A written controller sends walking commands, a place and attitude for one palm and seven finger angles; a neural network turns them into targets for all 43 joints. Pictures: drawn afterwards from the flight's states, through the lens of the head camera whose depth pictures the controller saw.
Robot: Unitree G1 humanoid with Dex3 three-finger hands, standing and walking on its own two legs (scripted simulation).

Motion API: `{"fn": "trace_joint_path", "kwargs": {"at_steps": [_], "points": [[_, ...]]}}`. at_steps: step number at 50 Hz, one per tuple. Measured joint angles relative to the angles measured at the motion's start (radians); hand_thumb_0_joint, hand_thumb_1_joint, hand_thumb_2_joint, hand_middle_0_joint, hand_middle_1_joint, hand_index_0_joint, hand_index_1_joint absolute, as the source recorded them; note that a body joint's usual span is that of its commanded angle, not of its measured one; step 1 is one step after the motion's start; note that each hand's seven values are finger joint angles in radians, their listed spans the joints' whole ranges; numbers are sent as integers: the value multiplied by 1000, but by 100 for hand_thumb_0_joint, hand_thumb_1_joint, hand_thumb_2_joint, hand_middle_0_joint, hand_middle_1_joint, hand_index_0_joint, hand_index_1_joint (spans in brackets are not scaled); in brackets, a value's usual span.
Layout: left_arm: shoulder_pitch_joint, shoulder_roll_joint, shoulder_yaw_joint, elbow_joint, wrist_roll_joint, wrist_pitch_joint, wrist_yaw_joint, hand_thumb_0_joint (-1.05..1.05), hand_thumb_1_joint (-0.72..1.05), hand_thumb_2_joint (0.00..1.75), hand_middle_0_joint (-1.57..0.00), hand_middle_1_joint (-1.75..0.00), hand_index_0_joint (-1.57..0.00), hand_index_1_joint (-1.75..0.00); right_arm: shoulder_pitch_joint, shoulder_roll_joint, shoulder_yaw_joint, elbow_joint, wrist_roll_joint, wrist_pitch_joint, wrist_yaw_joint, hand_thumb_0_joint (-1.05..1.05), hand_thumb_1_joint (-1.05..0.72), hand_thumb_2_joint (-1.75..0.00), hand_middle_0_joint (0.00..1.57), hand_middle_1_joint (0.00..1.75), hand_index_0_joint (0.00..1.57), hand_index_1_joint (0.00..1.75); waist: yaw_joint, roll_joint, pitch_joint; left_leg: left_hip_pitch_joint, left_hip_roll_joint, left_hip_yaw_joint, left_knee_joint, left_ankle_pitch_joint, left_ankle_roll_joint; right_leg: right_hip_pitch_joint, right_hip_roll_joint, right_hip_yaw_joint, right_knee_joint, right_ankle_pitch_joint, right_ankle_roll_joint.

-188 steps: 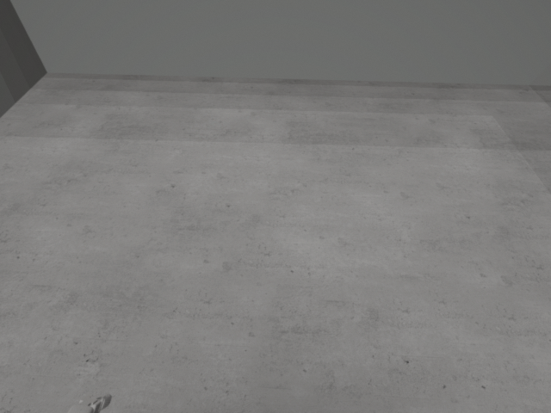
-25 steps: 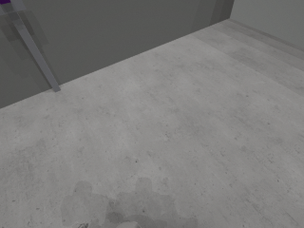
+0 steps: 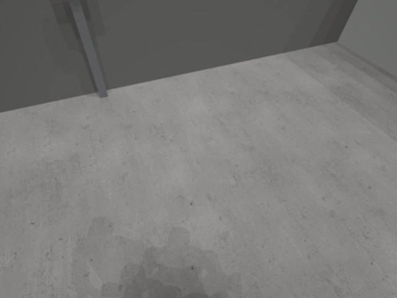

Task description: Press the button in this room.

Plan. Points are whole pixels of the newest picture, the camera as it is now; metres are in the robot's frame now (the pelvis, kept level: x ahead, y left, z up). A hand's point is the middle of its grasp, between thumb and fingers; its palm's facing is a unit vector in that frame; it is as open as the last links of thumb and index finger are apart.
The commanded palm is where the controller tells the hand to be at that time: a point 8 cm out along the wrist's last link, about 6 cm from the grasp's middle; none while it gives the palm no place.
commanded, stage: turn or walk to find it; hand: left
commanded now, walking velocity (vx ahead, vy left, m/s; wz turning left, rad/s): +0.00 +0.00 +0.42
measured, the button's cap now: out of the picture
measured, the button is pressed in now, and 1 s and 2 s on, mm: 0 0 0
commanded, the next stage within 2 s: none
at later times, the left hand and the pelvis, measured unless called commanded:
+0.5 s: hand out of the picture -0.05 +0.23 -0.20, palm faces +0.27 -0.94 -0.20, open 7.4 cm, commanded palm none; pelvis -0.05 +0.02 -0.02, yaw +13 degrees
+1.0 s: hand out of the picture -0.06 +0.21 -0.15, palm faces +0.42 -0.87 -0.27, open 7.4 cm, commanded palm none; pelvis -0.08 -0.01 +0.00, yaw +24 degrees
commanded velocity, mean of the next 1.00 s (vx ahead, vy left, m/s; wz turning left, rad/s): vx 0.00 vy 0.00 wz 0.42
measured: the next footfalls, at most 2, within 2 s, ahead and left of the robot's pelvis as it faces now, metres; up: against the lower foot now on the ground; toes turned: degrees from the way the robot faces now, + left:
right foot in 0.10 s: +0.02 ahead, -0.13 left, +0.00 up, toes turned -3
left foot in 0.46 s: -0.03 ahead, +0.13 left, +0.00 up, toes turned +17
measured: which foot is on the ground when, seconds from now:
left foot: down 0.00-0.12, up 0.14-0.44, down 0.46-0.94, up 0.96-1.00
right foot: up 0.00-0.08, down 0.10-0.46, up 0.48-0.92, down 0.94-1.00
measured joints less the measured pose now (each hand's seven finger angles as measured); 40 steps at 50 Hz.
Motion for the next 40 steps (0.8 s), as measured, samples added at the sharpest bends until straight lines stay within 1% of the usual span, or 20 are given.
{"fn": "trace_joint_path", "kwargs": {"at_steps": [3,5,6,7,8,10,12,14,16,20,22,23,24,25,26,28,30,32,35,40], "points": [[-17,-17,-2,-15,-1,-10,0,1,91,90,-20,-30,-20,-30,6,-10,-6,3,-1,6,6,-1,-93,-90,21,30,20,30,-9,16,-5,-20,-11,-16,2,13,-3,33,9,-1,-89,44,1],[-24,-24,-2,-31,0,-23,1,1,91,90,-20,-30,-20,-30,17,-18,-12,4,2,11,9,0,-92,-90,21,30,20,30,-12,21,-11,-44,-22,-26,25,12,-10,76,13,-7,-201,125,1],[-30,-32,-2,-35,2,-31,3,1,90,90,-20,-30,-20,-30,22,-26,-16,6,5,14,12,0,-92,-90,21,30,20,30,-12,34,-11,-59,-20,-35,49,5,-15,85,19,-15,-232,181,-17],[-35,-42,-4,-40,6,-37,5,1,90,90,-20,-30,-20,-30,28,-35,-22,7,8,19,14,0,-92,-90,21,30,20,30,-17,54,-10,-75,-14,-46,79,-3,-19,87,24,-31,-229,186,-32],[-36,-49,-5,-48,9,-41,4,1,90,90,-20,-30,-20,-30,38,-42,-27,6,7,28,16,0,-92,-90,21,30,20,30,-21,62,-14,-100,-15,-49,141,-65,-24,87,22,-46,-224,175,-43],[-34,-57,-4,-68,12,-47,6,1,90,90,-20,-30,-20,-30,51,-51,-38,9,4,48,22,0,-92,-90,20,30,20,30,-17,62,-20,-166,-20,-49,330,-160,-31,91,12,-66,-229,162,-52],[-32,-62,-4,-80,15,-47,6,0,90,90,-20,-30,-20,-30,56,-60,-48,11,2,59,29,0,-92,-90,20,30,20,30,-17,61,-18,-217,-11,-45,491,-173,-40,98,5,-83,-246,170,-52],[-34,-61,-4,-86,19,-44,7,0,90,90,-21,-30,-20,-30,60,-65,-54,8,1,62,34,0,-92,-90,20,30,20,30,-23,54,-13,-233,5,-33,547,-175,-52,102,-5,-98,-258,181,-47],[-37,-56,-2,-90,22,-41,6,0,90,90,-21,-30,-20,-30,64,-66,-56,3,1,63,36,0,-92,-90,20,30,20,30,-26,41,-7,-222,21,-18,520,-186,-61,100,-18,-113,-260,186,-42],[-45,-32,7,-98,24,-39,3,1,90,90,-21,-30,-20,-30,63,-61,-51,-8,4,58,38,0,-92,-90,20,29,20,30,-22,10,9,-158,39,12,349,-194,-66,77,-50,-138,-228,180,-23],[-45,-17,12,-100,19,-34,1,1,90,90,-21,-30,-20,-30,65,-60,-45,-21,4,46,38,0,-91,-90,20,29,20,30,-26,-1,12,-103,41,27,203,-113,-62,54,-69,-154,-184,163,-7],[-42,-9,16,-104,14,-28,-1,1,90,90,-21,-30,-20,-30,69,-62,-44,-29,3,37,39,0,-91,-90,20,29,20,30,-28,-2,8,-87,40,23,143,-59,-46,32,-79,-159,-144,146,3],[-46,2,21,-104,10,-19,-1,1,90,90,-21,-30,-20,-30,64,-56,-43,-33,0,31,38,0,-91,-90,20,29,20,30,-25,-18,13,-99,27,28,157,-54,-25,0,-87,-137,-80,77,11],[-48,12,25,-101,9,-6,1,1,90,90,-21,-30,-20,-30,59,-49,-40,-36,-2,25,36,0,-91,-90,20,29,20,30,-22,-27,17,-108,20,32,172,-64,-6,-36,-79,-100,1,9,13],[-51,20,29,-96,9,5,2,1,90,90,-21,-30,-20,-30,58,-43,-37,-40,-5,20,33,0,-91,-90,20,29,20,30,-24,-29,18,-110,17,32,172,-70,8,-71,-63,-66,85,-25,12],[-63,30,36,-85,9,17,-1,1,90,90,-20,-30,-20,-30,62,-33,-31,-46,-7,13,24,0,-91,-90,20,29,20,30,-30,-24,15,-103,9,22,136,-55,21,-123,-35,-24,215,-11,10],[-72,36,39,-85,9,14,-5,1,90,90,-20,-30,-20,-30,67,-25,-24,-45,-7,9,18,0,-91,-90,20,30,20,30,-32,-17,11,-88,1,11,82,-19,24,-150,-20,-3,275,30,13],[-78,36,38,-92,7,9,-6,1,91,90,-20,-30,-20,-30,72,-21,-20,-43,-6,8,16,0,-91,-90,20,30,20,30,-33,-6,7,-76,-7,-1,36,12,30,-153,-10,7,271,50,19],[-90,32,35,-104,5,4,-6,1,91,90,-20,-30,-20,-30,77,-17,-18,-43,-5,7,15,0,-91,-90,20,30,20,30,-37,7,1,-67,-19,-20,-8,45,35,-135,1,21,221,52,25],[-120,13,28,-122,2,4,-3,1,91,90,-20,-30,-20,-30,83,-22,-24,-47,-8,14,18,0,-91,-90,21,30,20,30,-55,29,-5,-80,-40,-54,-23,73,32,-84,19,36,108,25,22]]}}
